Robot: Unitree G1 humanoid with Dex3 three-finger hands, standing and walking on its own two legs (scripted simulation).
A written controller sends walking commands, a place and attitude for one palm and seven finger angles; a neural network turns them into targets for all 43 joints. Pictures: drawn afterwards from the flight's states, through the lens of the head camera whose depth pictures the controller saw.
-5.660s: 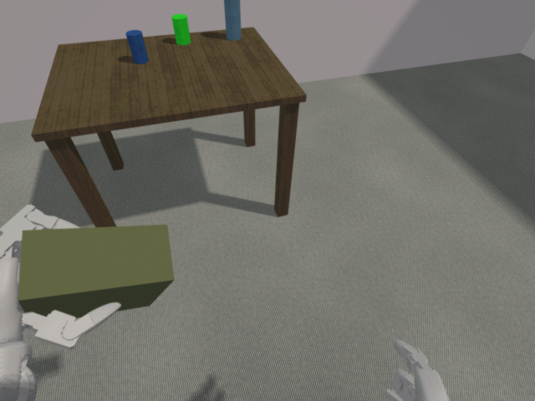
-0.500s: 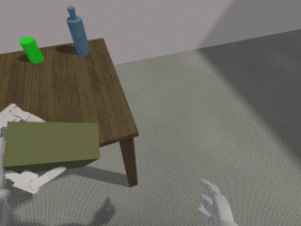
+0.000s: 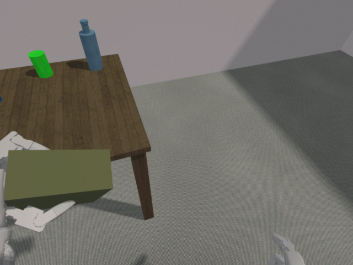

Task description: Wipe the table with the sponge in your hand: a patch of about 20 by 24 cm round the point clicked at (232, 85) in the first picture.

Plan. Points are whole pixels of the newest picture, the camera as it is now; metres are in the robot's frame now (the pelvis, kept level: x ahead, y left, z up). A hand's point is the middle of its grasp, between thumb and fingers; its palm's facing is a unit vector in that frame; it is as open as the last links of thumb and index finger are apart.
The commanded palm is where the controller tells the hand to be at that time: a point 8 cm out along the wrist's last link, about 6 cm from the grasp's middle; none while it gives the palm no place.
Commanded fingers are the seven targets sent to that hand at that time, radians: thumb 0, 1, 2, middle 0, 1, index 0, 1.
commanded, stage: come to a stop and stand still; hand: left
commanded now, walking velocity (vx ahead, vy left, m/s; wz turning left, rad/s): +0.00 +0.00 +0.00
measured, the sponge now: (75, 180) +0.22 +0.20 +0.15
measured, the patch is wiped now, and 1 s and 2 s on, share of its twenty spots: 0.00 0.00 0.00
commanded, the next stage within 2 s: look again from close up in 1.94 s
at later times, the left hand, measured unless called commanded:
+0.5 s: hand (25, 211) +0.16 +0.24 +0.17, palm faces +0.39 -0.81 -0.43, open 10.7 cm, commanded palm +0.11 +0.28 +0.18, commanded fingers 0.00 0.10 1.30 -1.20 -1.60 -1.20 -1.60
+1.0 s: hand out of the picture +0.12 +0.26 +0.17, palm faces +0.48 -0.75 -0.45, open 10.7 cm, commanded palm +0.06 +0.29 +0.18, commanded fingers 0.00 0.10 1.30 -1.20 -1.60 -1.20 -1.60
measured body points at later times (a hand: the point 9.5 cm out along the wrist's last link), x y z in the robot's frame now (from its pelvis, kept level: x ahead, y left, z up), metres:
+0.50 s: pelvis -0.05 +0.00 +0.00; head -0.05 +0.00 +0.45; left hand +0.13 +0.28 +0.19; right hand +0.10 -0.23 -0.09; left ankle -0.02 +0.12 -0.74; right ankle +0.06 -0.05 -0.73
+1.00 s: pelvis -0.08 +0.00 -0.01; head -0.09 -0.02 +0.44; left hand +0.09 +0.30 +0.19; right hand +0.08 -0.22 -0.11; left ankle -0.02 +0.13 -0.74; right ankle +0.06 -0.05 -0.73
